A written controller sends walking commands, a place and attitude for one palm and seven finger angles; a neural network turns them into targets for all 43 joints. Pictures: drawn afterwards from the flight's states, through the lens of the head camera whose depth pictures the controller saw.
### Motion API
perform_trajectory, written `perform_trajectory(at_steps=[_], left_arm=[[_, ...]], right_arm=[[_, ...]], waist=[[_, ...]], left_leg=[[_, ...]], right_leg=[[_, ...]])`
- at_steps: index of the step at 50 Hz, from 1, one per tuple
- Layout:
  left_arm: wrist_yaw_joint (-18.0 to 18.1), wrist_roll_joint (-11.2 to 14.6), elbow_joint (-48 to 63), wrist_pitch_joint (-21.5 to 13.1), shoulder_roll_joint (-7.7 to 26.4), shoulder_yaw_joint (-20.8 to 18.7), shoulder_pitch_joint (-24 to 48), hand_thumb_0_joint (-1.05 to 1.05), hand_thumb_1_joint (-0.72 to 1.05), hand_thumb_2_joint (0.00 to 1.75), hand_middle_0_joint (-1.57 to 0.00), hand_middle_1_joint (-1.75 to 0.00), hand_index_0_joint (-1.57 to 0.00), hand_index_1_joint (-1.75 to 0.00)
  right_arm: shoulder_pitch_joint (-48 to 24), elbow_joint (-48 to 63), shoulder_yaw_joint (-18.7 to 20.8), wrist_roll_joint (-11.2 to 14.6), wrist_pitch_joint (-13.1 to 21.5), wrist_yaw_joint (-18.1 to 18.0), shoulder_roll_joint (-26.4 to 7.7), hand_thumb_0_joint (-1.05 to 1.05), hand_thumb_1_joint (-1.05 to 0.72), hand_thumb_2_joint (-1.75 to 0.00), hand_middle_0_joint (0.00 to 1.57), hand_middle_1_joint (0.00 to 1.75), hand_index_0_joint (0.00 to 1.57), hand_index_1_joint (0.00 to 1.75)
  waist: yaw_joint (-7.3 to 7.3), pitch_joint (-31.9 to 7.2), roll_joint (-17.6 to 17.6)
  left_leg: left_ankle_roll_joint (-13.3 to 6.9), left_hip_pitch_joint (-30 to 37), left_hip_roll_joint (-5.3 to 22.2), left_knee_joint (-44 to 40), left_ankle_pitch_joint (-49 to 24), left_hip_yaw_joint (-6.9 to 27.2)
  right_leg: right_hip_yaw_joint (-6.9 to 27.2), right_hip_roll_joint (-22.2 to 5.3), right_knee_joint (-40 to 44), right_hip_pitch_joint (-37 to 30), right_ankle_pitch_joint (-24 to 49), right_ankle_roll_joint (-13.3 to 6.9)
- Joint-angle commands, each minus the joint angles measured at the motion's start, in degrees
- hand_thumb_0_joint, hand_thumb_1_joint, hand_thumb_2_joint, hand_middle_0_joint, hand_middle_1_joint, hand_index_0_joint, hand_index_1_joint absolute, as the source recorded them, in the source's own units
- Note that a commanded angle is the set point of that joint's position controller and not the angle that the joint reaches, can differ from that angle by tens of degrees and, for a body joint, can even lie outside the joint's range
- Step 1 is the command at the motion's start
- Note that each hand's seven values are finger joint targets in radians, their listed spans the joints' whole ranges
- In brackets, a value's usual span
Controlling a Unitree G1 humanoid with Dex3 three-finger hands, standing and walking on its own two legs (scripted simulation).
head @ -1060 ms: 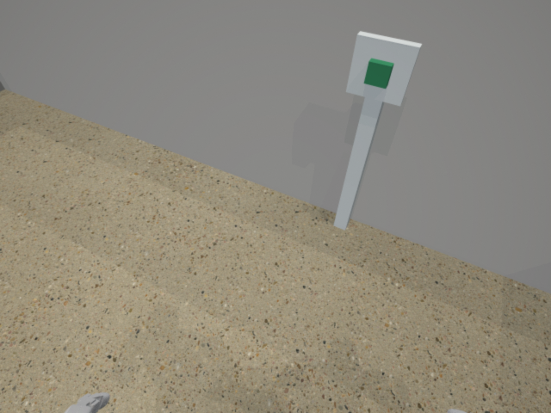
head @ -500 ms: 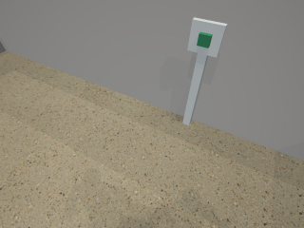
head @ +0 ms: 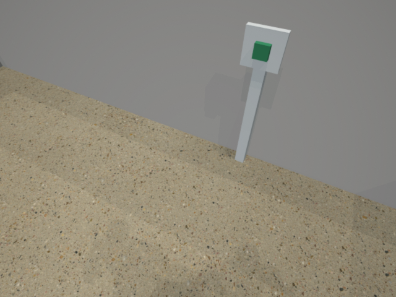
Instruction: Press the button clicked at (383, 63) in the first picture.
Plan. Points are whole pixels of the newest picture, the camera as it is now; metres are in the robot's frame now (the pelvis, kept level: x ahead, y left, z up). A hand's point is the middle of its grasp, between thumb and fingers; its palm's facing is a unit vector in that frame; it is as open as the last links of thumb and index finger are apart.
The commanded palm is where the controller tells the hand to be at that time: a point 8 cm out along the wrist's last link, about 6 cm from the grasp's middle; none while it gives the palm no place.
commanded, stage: look at it before walking up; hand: left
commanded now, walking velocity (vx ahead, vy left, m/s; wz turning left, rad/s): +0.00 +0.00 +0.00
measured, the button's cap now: (261, 51) +1.06 -0.22 +0.01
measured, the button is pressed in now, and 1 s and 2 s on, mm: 0 0 0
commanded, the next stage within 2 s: walk to a spot facing it in 0.38 s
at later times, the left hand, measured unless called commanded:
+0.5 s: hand out of the picture +0.08 +0.25 -0.16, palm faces -0.01 -0.94 -0.33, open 7.4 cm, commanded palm none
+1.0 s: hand out of the picture +0.08 +0.15 -0.18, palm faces -0.03 -0.98 -0.20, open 7.4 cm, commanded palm none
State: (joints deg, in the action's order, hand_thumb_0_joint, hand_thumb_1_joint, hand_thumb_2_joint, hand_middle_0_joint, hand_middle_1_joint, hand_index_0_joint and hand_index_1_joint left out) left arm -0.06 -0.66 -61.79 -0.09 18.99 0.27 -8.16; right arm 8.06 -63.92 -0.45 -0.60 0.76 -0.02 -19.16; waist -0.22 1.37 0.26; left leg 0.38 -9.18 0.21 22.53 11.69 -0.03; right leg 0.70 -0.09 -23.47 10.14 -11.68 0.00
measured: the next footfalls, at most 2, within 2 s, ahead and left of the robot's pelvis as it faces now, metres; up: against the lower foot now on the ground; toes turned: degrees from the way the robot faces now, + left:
left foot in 1.24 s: +0.39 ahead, +0.06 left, +0.00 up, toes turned -5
right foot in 1.84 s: +0.23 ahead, -0.09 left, +0.00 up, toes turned -28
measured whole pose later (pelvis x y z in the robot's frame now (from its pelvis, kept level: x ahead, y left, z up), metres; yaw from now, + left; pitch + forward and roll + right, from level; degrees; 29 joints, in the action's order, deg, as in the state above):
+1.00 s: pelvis +0.12 -0.03 -0.01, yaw -8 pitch -1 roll +0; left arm 0.9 -1.3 -61.3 -3.8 8.5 -1.8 -25.1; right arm 16.9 -64.2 1.5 -1.1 0.3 -0.4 -11.4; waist 2.7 1.7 -0.4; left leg 0.9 -25.8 3.7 66.2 25.7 -4.1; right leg 1.4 2.9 -29.1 4.9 -23.1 -3.4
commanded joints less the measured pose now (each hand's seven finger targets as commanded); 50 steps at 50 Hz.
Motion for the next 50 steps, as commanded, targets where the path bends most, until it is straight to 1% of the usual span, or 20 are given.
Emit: perform_trajectory(at_steps=[1,18,24,26,27,29,33,35,37,38,40,41,42,43,44,45,46,47,48,50], left_arm=[[0.65,0.03,3.64,-1.51,11.81,-2.25,2.17,0.00,0.90,0.90,-0.20,-0.30,-0.20,-0.30],[0.71,0.04,3.26,-1.62,12.01,-2.30,2.19,0.00,0.90,0.90,-0.20,-0.30,-0.20,-0.30],[0.69,0.03,3.12,-1.56,12.00,-2.28,2.15,0.00,0.90,0.90,-0.20,-0.30,-0.20,-0.30],[0.81,0.00,1.41,-0.30,5.11,-0.88,-1.84,0.00,0.90,0.90,-0.20,-0.30,-0.20,-0.30],[0.58,-0.21,1.22,0.12,4.92,-0.99,-3.21,0.00,0.90,0.90,-0.20,-0.30,-0.20,-0.30],[-0.08,-0.53,1.91,0.64,5.71,-1.65,-3.84,0.00,0.90,0.90,-0.20,-0.30,-0.20,-0.30],[-0.90,-0.71,3.79,0.44,5.06,-2.75,-6.38,0.00,0.90,0.90,-0.20,-0.30,-0.20,-0.30],[-1.11,-0.61,4.55,-0.14,3.47,-3.02,-7.46,0.00,0.90,0.90,-0.20,-0.30,-0.20,-0.30],[-1.32,-0.50,5.60,-0.96,1.28,-3.06,-7.93,0.00,0.90,0.90,-0.20,-0.30,-0.20,-0.30],[-1.40,-0.50,6.07,-1.32,-0.11,-2.99,-7.19,0.00,0.90,0.90,-0.20,-0.30,-0.20,-0.30],[-1.41,-0.48,6.53,-1.83,-1.37,-3.11,-7.45,0.00,0.90,0.90,-0.20,-0.30,-0.20,-0.30],[-1.40,-0.49,5.60,-2.17,-1.80,-3.39,-10.35,0.00,0.90,0.90,-0.20,-0.30,-0.20,-0.30],[-1.30,-0.60,3.35,-2.45,-0.81,-4.07,-16.87,0.00,0.90,0.90,-0.20,-0.30,-0.20,-0.30],[-0.27,-1.11,0.31,-3.25,4.78,-5.66,-26.49,0.00,0.90,0.90,-0.20,-0.30,-0.20,-0.30],[0.59,-0.20,-2.06,-3.51,6.05,-5.43,-33.44,0.00,0.90,0.90,-0.20,-0.30,-0.20,-0.30],[1.30,-0.40,-2.96,-3.76,4.45,-5.11,-33.67,0.00,0.90,0.90,-0.20,-0.30,-0.20,-0.30],[1.67,-0.56,-2.17,-3.64,1.34,-4.53,-31.49,0.00,0.90,0.90,-0.20,-0.30,-0.20,-0.30],[1.93,-0.54,-1.46,-3.56,0.72,-4.31,-29.59,0.00,0.90,0.90,-0.20,-0.30,-0.20,-0.30],[2.01,-0.77,-0.83,-3.65,-0.10,-3.89,-27.32,0.00,0.90,0.90,-0.20,-0.30,-0.20,-0.30],[1.96,-0.84,0.13,-4.04,-1.78,-3.24,-23.45,0.00,0.90,0.90,-0.20,-0.30,-0.20,-0.30]], right_arm=[[-2.72,3.74,2.52,0.09,1.36,-0.59,-11.57,0.00,-0.90,-0.90,0.20,0.30,0.20,0.30],[-3.66,3.80,2.47,0.15,1.35,-0.78,-11.81,0.00,-0.90,-0.90,0.20,0.30,0.20,0.30],[-4.06,3.75,2.43,0.17,1.34,-0.80,-11.82,0.00,-0.90,-0.90,0.20,0.30,0.20,0.30],[-0.26,2.23,0.88,-0.32,0.33,-0.52,-4.80,0.00,-0.90,-0.90,0.20,0.30,0.20,0.30],[1.22,2.19,0.93,-0.47,0.04,-0.42,-4.56,0.00,-0.90,-0.90,0.20,0.30,0.20,0.30],[1.98,2.50,1.48,-0.79,-0.28,-0.22,-5.22,0.00,-0.90,-0.90,0.20,0.30,0.20,0.30],[4.41,3.93,2.51,-0.80,0.18,-0.30,-5.85,0.00,-0.90,-0.90,0.20,0.30,0.20,0.30],[6.78,4.22,3.02,-0.62,0.93,-0.58,-6.00,0.00,-0.90,-0.90,0.20,0.30,0.20,0.30],[9.49,4.12,3.87,-0.32,1.58,-0.88,-7.04,0.00,-0.90,-0.90,0.20,0.30,0.20,0.30],[10.55,3.94,4.17,-0.29,1.85,-1.04,-6.98,0.00,-0.90,-0.90,0.20,0.30,0.20,0.30],[11.94,3.50,4.25,-0.37,2.19,-1.20,-5.41,0.00,-0.90,-0.90,0.20,0.30,0.20,0.30],[11.19,3.62,4.08,-0.40,2.20,-1.29,-4.63,0.00,-0.90,-0.90,0.20,0.30,0.20,0.30],[8.74,4.52,3.89,-0.25,2.24,-1.24,-3.40,0.00,-0.90,-0.90,0.20,0.30,0.20,0.30],[5.21,7.55,3.13,0.34,2.99,-0.90,0.96,0.00,-0.90,-0.90,0.20,0.30,0.20,0.30],[-1.36,10.30,2.72,-0.13,3.37,-0.74,1.21,0.00,-0.90,-0.90,0.20,0.30,0.20,0.30],[-2.76,10.27,2.97,-0.40,3.60,-0.98,0.86,0.00,-0.90,-0.90,0.20,0.30,0.20,0.30],[-3.36,10.03,3.20,-0.52,3.56,-0.88,1.59,0.00,-0.90,-0.90,0.20,0.30,0.20,0.30],[-3.29,9.65,3.20,-0.42,3.42,-0.61,2.48,0.00,-0.90,-0.90,0.20,0.30,0.20,0.30],[-2.50,9.02,3.19,-0.53,2.93,-0.23,3.49,0.00,-0.90,-0.90,0.20,0.30,0.20,0.30],[-0.13,8.57,3.37,-0.48,1.60,0.28,5.03,0.00,-0.90,-0.90,0.20,0.30,0.20,0.30]], waist=[[0.25,-3.23,0.35],[0.21,-3.93,-0.19],[0.38,-3.13,-0.42],[0.37,-2.76,0.10],[0.46,-2.29,0.51],[0.52,2.58,0.75],[0.39,6.35,0.16],[-0.12,6.61,-3.15],[-0.54,4.94,-7.61],[-0.88,5.19,-9.70],[-0.70,5.33,-10.38],[0.89,4.15,-8.49],[4.26,2.09,-2.47],[7.27,-1.24,15.44],[9.31,0.07,15.69],[9.16,1.41,15.26],[8.25,3.77,8.50],[6.88,3.95,2.41],[5.15,3.94,0.91],[1.70,5.62,3.04]], left_leg=[[-1.88,0.14,6.45,-4.05,-4.84,5.41],[-1.80,2.22,6.84,-4.21,-9.12,5.16],[-1.75,2.07,6.83,-4.81,-8.43,5.13],[-0.68,1.93,6.26,-3.72,0.35,3.28],[-0.82,1.34,5.94,-3.13,6.67,2.97],[-1.28,-2.82,5.75,-3.65,17.97,3.02],[-2.87,-5.31,7.17,-1.81,23.30,4.10],[-4.58,-2.24,9.83,-2.35,21.09,6.65],[-7.36,2.70,14.86,-4.42,15.89,11.24],[-8.57,5.42,16.93,-4.55,10.10,11.89],[-9.24,7.02,17.52,-0.67,-3.82,8.91],[-7.70,3.93,15.61,5.11,-8.33,5.11],[-4.80,-5.38,11.35,16.74,-10.97,-1.30],[-0.72,-23.57,4.11,35.89,0.55,-9.77],[0.35,-33.08,0.91,44.46,21.16,-6.37],[-0.05,-36.08,2.83,47.70,20.41,-1.62],[0.04,-37.92,4.57,48.00,17.22,-1.57],[-0.02,-38.03,5.70,47.23,15.64,-1.90],[0.39,-36.43,5.91,46.09,13.79,-2.35],[1.35,-32.44,5.64,43.32,8.38,-3.82]], right_leg=[[6.09,-6.68,4.63,-1.00,4.53,-1.84],[5.62,-6.76,4.36,-2.53,10.07,-1.88],[5.45,-6.71,4.83,-2.52,9.17,-1.71],[5.91,-5.97,4.98,-1.20,-1.25,-1.04],[6.69,-5.45,4.97,0.09,-8.31,-1.40],[8.27,-4.49,5.26,3.87,-18.22,-2.30],[9.67,-2.64,1.30,8.52,-21.54,-4.07],[7.76,-0.88,-4.54,11.84,-16.88,-4.17],[2.38,1.67,-12.81,15.37,-11.12,-3.24],[-0.43,1.83,-14.96,17.68,-11.10,-2.53],[-2.26,0.82,-14.33,17.05,-13.34,-2.09],[-2.36,0.68,-9.74,10.57,-11.01,-2.79],[1.83,-0.59,-3.25,-2.44,-2.11,-4.81],[22.62,-13.62,3.34,-17.75,12.18,-9.58],[32.36,-20.07,4.42,-21.26,32.07,-14.08],[29.80,-18.78,2.05,-23.00,42.76,-14.92],[25.20,-17.81,1.82,-21.33,42.05,-15.25],[22.86,-17.45,1.93,-20.52,37.19,-14.75],[19.76,-15.78,3.07,-17.67,32.49,-13.54],[14.72,-13.27,7.41,-9.25,27.79,-12.14]])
